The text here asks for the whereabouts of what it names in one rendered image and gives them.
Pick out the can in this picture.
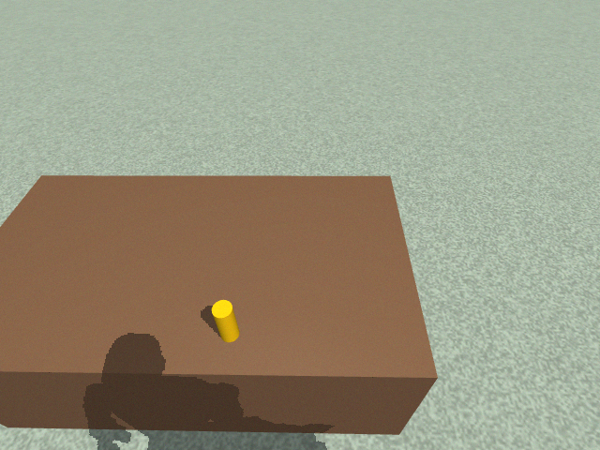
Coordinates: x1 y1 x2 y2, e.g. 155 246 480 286
212 300 240 342

